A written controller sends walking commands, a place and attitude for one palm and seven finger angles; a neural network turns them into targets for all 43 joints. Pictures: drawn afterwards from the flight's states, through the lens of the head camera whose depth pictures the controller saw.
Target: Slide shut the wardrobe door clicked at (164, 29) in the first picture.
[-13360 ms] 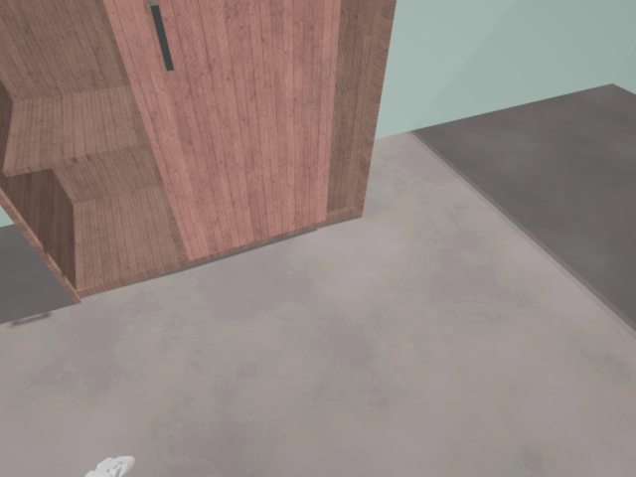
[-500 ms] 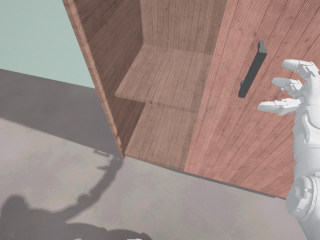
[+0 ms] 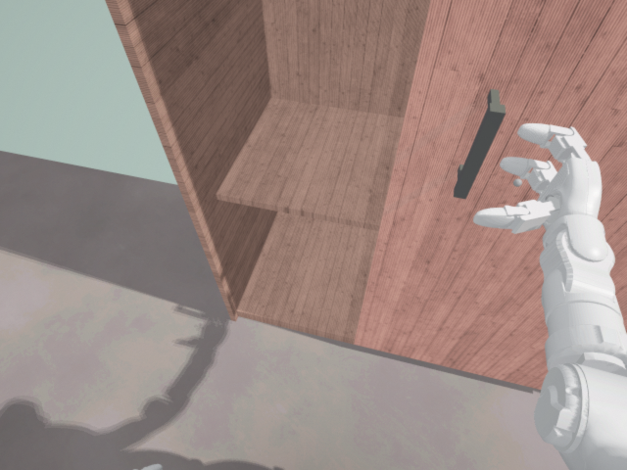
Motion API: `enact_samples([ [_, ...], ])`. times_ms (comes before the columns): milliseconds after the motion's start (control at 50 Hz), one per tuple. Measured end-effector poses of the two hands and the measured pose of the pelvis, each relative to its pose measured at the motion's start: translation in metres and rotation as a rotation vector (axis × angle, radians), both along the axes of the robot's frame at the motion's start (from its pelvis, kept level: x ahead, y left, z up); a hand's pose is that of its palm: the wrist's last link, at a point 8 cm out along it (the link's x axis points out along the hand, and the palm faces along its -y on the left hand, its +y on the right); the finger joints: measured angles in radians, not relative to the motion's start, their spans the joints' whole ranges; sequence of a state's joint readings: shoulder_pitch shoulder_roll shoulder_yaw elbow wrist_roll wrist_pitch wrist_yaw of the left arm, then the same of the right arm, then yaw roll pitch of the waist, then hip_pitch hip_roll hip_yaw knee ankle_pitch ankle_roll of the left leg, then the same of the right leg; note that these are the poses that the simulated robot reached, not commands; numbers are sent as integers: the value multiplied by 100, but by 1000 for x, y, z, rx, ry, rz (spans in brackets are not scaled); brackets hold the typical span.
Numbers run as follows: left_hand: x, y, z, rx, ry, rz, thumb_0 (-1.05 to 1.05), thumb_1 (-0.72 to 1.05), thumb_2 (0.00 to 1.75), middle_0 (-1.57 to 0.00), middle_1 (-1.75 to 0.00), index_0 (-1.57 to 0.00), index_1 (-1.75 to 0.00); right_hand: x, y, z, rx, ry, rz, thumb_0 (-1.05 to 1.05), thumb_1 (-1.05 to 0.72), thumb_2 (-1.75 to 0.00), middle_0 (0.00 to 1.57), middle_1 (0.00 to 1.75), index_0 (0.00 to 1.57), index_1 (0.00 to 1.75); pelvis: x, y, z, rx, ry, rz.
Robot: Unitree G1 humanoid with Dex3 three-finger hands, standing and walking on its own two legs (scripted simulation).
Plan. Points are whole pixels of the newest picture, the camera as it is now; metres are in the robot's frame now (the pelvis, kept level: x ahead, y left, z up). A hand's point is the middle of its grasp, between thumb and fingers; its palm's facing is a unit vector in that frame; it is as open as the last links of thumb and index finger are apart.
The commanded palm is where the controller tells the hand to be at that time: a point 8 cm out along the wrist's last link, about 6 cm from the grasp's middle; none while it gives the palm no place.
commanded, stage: feel for the door with the fingertips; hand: right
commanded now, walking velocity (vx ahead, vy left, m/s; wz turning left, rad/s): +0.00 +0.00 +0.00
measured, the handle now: (476, 147) +0.53 -0.14 +0.14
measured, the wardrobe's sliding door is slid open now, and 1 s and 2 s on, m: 0.41 0.41 0.41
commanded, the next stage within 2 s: slide the fingers in behind the handle in 0.30 s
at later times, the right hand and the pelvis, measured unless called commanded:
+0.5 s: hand (505, 168) +0.48 -0.17 +0.14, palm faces +0.11 +0.99 +0.00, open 13.6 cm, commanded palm +0.46 -0.22 +0.13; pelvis -0.01 +0.01 +0.00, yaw +0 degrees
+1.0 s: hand (486, 175) +0.48 -0.15 +0.13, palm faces +0.11 +0.99 +0.01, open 13.9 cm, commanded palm +0.45 -0.19 +0.13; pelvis -0.01 +0.00 +0.00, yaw +0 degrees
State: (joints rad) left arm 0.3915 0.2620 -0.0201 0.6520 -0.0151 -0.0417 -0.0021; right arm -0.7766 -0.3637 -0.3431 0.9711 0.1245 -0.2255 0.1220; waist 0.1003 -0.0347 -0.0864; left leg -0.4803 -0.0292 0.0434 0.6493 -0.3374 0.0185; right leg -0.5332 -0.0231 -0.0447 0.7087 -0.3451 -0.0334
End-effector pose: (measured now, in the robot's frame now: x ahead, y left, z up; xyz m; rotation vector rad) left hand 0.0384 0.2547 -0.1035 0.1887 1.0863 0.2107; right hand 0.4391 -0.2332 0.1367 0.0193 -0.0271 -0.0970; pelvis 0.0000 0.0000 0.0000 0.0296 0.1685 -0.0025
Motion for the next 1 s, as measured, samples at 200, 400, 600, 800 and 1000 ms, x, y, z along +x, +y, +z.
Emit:
enact_samples([
  [200,6,-4,-3,-13,-26,-16,1,91,90,-20,-30,-21,-30,5,21,4,-3,-5,-14,-1,51,-30,30,120,30,120,-5,1,-1,-5,-3,-2],
  [400,-22,2,-6,-3,38,4,1,91,90,-20,-30,-21,-30,15,16,7,-23,20,-18,-1,50,-30,35,123,34,123,-10,5,-2,-6,9,-2],
  [600,-52,12,-5,20,108,29,1,91,90,-20,-30,-21,-30,16,15,6,-15,14,-15,-1,50,-30,36,124,36,123,-14,7,-4,-3,26,-4],
  [800,-49,9,-4,10,87,29,1,91,90,-20,-30,-21,-30,13,19,4,-18,10,-13,-1,50,-30,33,123,32,121,-14,5,-3,-3,22,2],
  [1000,-24,0,-6,-6,32,6,1,91,90,-20,-30,-21,-30,15,33,-7,-5,22,-18,-1,50,-30,32,122,32,121,-9,2,-4,-4,20,1],
])
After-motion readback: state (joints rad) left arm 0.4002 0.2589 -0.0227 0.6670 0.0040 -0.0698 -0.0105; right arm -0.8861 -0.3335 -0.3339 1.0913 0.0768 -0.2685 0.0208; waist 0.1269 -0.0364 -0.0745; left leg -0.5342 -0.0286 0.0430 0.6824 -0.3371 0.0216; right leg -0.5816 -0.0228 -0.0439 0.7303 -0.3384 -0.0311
